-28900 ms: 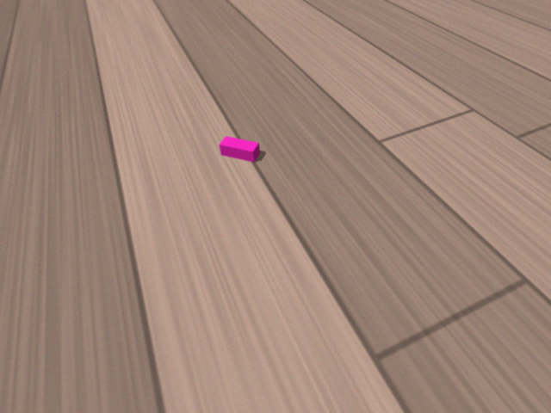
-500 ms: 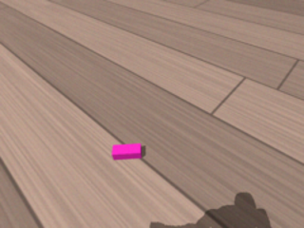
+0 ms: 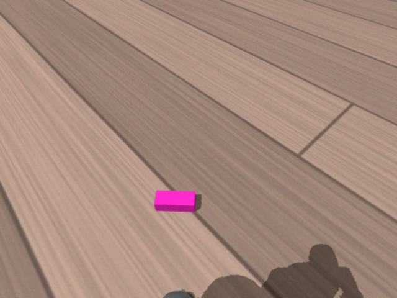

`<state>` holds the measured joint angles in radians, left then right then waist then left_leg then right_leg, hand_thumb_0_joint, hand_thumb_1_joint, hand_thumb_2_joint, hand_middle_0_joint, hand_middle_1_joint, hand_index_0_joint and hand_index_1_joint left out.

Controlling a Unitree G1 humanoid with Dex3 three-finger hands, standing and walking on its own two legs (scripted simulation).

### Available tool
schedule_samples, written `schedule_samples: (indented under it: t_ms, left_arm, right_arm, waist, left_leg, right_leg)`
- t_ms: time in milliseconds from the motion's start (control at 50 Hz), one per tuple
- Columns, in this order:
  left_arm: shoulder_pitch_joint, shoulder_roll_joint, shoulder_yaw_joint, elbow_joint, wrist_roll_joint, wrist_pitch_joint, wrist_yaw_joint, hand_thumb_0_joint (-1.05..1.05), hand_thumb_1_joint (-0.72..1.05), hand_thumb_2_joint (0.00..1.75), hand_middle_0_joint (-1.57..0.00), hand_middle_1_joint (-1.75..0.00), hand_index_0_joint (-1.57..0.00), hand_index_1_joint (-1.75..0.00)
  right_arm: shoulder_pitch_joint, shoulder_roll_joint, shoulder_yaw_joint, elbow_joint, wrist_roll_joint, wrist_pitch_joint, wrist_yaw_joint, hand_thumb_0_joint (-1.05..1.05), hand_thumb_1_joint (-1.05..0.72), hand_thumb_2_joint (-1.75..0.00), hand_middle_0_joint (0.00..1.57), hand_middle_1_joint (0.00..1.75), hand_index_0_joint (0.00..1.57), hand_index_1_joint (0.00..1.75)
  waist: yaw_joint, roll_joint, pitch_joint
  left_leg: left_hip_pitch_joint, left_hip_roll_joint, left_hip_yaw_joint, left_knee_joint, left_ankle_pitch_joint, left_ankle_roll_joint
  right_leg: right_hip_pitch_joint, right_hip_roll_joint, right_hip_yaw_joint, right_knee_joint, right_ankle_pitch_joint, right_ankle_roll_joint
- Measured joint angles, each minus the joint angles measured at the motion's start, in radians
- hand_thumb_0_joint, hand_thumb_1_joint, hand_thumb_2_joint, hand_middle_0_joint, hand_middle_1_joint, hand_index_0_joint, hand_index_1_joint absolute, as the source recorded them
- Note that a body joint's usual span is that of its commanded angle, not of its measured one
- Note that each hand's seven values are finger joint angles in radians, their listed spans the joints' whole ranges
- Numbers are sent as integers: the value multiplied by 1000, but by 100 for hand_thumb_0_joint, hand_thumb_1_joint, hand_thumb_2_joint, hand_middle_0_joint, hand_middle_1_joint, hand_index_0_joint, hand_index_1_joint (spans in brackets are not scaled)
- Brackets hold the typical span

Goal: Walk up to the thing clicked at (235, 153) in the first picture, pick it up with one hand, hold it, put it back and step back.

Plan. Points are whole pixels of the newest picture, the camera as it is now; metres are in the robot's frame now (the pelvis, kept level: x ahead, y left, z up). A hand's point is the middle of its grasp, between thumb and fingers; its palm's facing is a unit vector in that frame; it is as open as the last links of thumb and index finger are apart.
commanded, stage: walk up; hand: left
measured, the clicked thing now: (175, 201) +0.69 +0.22 -0.72
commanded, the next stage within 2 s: none
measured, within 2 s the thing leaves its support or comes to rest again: neither
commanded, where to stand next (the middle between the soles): +0.29 -0.02 m, yaw -1 degrees
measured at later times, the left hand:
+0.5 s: hand (109, 247) +0.26 +0.27 -0.12, palm faces -0.05 -0.90 -0.43, open 7.4 cm
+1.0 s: hand (120, 223) +0.33 +0.27 -0.16, palm faces -0.01 -0.94 -0.34, open 7.4 cm
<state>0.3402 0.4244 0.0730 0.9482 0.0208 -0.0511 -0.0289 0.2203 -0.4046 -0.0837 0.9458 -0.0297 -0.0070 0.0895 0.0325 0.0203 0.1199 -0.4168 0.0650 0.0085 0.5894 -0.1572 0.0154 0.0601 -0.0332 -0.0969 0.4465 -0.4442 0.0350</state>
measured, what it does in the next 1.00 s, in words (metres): walks ahead: right foot, then left foot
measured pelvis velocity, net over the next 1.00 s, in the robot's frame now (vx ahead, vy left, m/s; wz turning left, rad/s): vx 0.25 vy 0.01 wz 0.00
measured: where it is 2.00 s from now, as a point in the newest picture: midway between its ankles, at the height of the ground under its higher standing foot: (217, 292)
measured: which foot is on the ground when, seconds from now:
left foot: down 0.00-0.46, up 0.48-0.78, down 0.80-1.00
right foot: down 0.00-0.04, up 0.06-0.42, down 0.44-1.00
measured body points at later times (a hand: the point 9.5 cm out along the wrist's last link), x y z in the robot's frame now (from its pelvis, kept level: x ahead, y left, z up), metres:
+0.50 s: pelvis +0.19 -0.02 +0.00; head +0.20 -0.04 +0.45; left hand +0.26 +0.31 -0.09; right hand +0.23 -0.34 -0.13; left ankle +0.13 +0.12 -0.71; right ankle +0.26 -0.14 -0.72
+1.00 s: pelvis +0.25 +0.01 +0.00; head +0.29 +0.03 +0.44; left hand +0.33 +0.32 -0.14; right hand +0.36 -0.30 -0.11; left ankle +0.31 +0.12 -0.72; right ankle +0.23 -0.14 -0.72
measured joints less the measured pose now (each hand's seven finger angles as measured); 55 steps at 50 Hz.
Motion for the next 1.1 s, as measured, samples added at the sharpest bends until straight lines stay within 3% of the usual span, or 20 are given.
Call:
schedule_samples:
  t_ms: [40, 100, 160, 300, 400, 440, 480, 560, 640, 740, 800, 840, 920, 960, 980, 1040, 1100]
  left_arm:
    - [-13, 5, -2, -5, -5, 9, 3, 1, 90, 90, -20, -30, -21, -30]
    - [-37, -18, -22, -14, -11, 25, 5, 1, 90, 90, -20, -30, -20, -30]
    - [-52, -17, -36, -37, -20, 20, -2, 1, 90, 90, -20, -30, -20, -30]
    - [-53, -4, -22, -70, -9, 14, -23, 1, 90, 90, -20, -30, -21, -30]
    - [-41, -6, -11, -65, 1, 7, -36, 1, 90, 90, -20, -30, -20, -30]
    - [-32, 0, -7, -63, 6, -4, -30, 1, 90, 90, -20, -30, -20, -30]
    - [-43, -16, -4, -62, 11, -14, -15, 1, 90, 90, -20, -30, -20, -30]
    - [-57, -39, -22, -97, -6, -26, -3, 1, 90, 90, -20, -30, -21, -30]
    - [-49, -58, -45, -114, -14, -25, 8, 1, 90, 90, -20, -30, -21, -30]
    - [-59, -52, -59, -110, -8, -6, 21, 1, 90, 90, -21, -30, -21, -30]
    - [-85, -37, -63, -102, -20, 16, 25, 1, 90, 90, -21, -30, -21, -30]
    - [-118, -30, -59, -84, -32, 38, 31, 1, 90, 90, -20, -30, -21, -30]
    - [-157, -27, -62, -50, -39, 60, 32, 1, 90, 90, -20, -30, -21, -30]
    - [-166, -22, -61, -34, -38, 58, 30, 1, 90, 90, -20, -30, -21, -30]
    - [-168, -19, -60, -26, -36, 54, 30, 1, 90, 90, -20, -30, -21, -30]
    - [-182, -30, -64, 14, -27, 47, 34, 1, 90, 90, -20, -30, -20, -30]
    - [-181, -32, -74, 48, -25, 51, 28, 1, 90, 90, -20, -30, -21, -30]
  right_arm:
    - [-18, 20, -7, -18, -5, -17, -6, 0, -90, -90, 20, 30, 20, 30]
    - [-18, 31, -4, -62, 10, -39, -17, 0, -90, -90, 20, 30, 21, 30]
    - [2, 47, 14, -79, 19, -42, -28, 0, -90, -90, 20, 30, 21, 30]
    - [77, 37, 26, -103, 14, -61, -36, 0, -90, -90, 21, 30, 21, 30]
    - [110, -2, 19, -117, 13, -53, -31, 0, -90, -90, 21, 30, 21, 30]
    - [124, -12, 19, -121, 17, -42, -35, 0, -90, -90, 21, 30, 21, 30]
    - [121, -20, 18, -112, 24, -29, -48, 0, -90, -90, 21, 30, 21, 30]
    - [99, -9, 38, -97, 24, -8, -65, 0, -90, -90, 20, 30, 20, 30]
    - [67, -9, 44, -103, 30, -8, -64, 0, -90, -90, 20, 30, 20, 30]
    - [35, 0, 45, -92, 29, -9, -69, 0, -90, -90, 20, 30, 20, 30]
    - [20, 10, 42, -71, 24, -17, -77, 0, -90, -90, 20, 30, 21, 30]
    - [0, 29, 45, -52, 17, -16, -82, 0, -90, -90, 20, 30, 20, 30]
    - [-38, 43, 66, -37, 19, -7, -81, 0, -90, -90, 20, 30, 21, 30]
    - [-59, 47, 73, -36, 19, -4, -81, 0, -90, -90, 20, 30, 21, 30]
    - [-71, 46, 75, -35, 22, -4, -81, 0, -90, -90, 21, 30, 21, 30]
    - [-117, 40, 74, -19, 30, 0, -85, 0, -90, -90, 21, 30, 21, 30]
    - [-138, 47, 79, 3, 32, -3, -84, 0, -90, -90, 20, 30, 21, 30]
  waist:
    - [1, -54, 21]
    - [-34, -43, 24]
    - [-44, -53, 8]
    - [-50, -63, -23]
    - [-59, -28, -37]
    - [-60, -14, -49]
    - [-55, 34, -43]
    - [-24, 33, -28]
    - [-11, 42, -13]
    - [-11, 30, -1]
    - [-16, 1, 8]
    - [-10, -43, 17]
    - [-21, -46, 2]
    - [-18, -52, -9]
    - [-16, -56, -13]
    - [-18, -26, -1]
    - [-16, -27, -16]
  left_leg:
    - [17, -38, 40, 41, 6, 5]
    - [40, -42, 33, 72, -63, 20]
    - [116, -47, 40, -10, -58, 21]
    - [253, -66, 57, -119, -87, 24]
    - [287, -56, 62, -69, -177, 4]
    - [279, -46, 56, -4, -238, -13]
    - [243, -11, 26, 122, -289, -1]
    - [106, -71, -12, 410, -370, 12]
    - [8, -68, -36, 430, -314, 6]
    - [8, -32, -28, 192, -201, -15]
    - [62, -43, -8, 49, -69, -13]
    - [65, -65, 11, 66, -89, -8]
    - [47, -44, -5, 89, -109, 1]
    - [35, -40, -2, 90, -109, -2]
    - [28, -39, 2, 96, -111, -5]
    - [32, -21, -9, 97, -108, -11]
    - [62, -31, -1, 41, -80, -13]
  right_leg:
    - [-58, -61, 23, 199, -56, -28]
    - [-233, 9, 126, 566, -87, -75]
    - [-379, 23, 152, 682, 2, -91]
    - [-517, -44, 125, 436, 132, -43]
    - [-478, -48, 91, 209, 220, -43]
    - [-429, -28, 79, 139, 266, -47]
    - [-417, 5, 52, 168, 244, -42]
    - [-389, -8, 51, 177, 197, -52]
    - [-339, -5, 51, 112, 206, -49]
    - [-322, -4, 40, 132, 169, -37]
    - [-342, -24, 37, 230, 101, -19]
    - [-356, -44, 63, 278, 79, -29]
    - [-353, 3, 88, 311, -37, -61]
    - [-330, 6, 87, 260, 11, -67]
    - [-313, 5, 88, 219, 65, -62]
    - [-286, 21, 80, 176, 89, -9]
    - [-271, 10, 85, 149, 100, -1]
